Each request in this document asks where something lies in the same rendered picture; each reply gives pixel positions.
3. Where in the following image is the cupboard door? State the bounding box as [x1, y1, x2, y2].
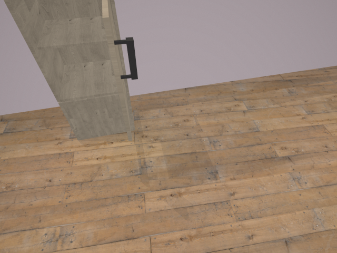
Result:
[102, 0, 132, 141]

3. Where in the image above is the handle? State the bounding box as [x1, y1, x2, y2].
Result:
[114, 37, 138, 80]

